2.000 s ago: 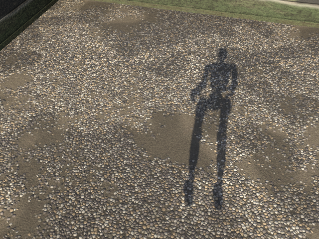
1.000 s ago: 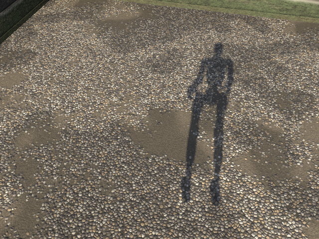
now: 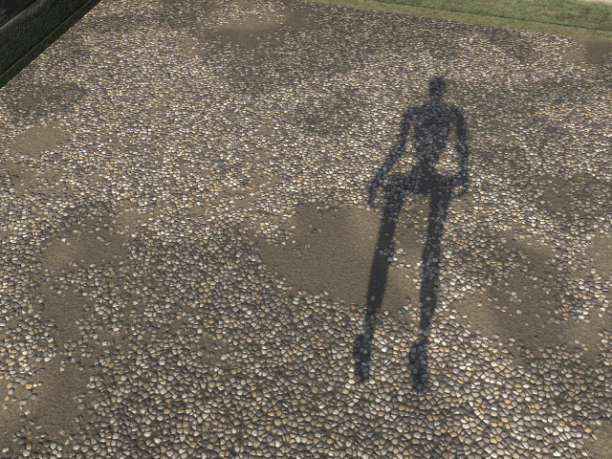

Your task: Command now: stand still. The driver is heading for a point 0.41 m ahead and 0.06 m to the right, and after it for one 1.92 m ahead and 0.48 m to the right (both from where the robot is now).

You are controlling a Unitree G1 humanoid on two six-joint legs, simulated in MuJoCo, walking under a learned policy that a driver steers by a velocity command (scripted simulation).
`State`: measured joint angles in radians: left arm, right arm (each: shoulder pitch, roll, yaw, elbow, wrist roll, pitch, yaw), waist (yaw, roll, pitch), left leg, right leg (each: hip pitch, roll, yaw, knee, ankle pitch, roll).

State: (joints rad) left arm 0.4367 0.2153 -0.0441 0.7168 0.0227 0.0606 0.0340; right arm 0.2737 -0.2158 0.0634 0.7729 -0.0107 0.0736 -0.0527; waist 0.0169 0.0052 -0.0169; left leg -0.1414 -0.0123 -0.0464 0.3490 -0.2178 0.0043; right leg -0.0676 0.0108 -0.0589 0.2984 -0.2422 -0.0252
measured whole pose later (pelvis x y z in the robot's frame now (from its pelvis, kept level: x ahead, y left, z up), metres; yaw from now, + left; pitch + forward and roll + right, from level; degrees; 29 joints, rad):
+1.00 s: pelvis +0.01 +0.01 -0.02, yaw +0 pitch -1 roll +0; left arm 0.25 0.15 -0.06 0.62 0.02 0.06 0.01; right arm 0.13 -0.15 0.06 0.67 -0.01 0.07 -0.04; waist -0.01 0.00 -0.01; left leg -0.22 -0.04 -0.03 0.62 -0.38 0.02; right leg -0.16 -0.02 -0.05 0.61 -0.43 0.00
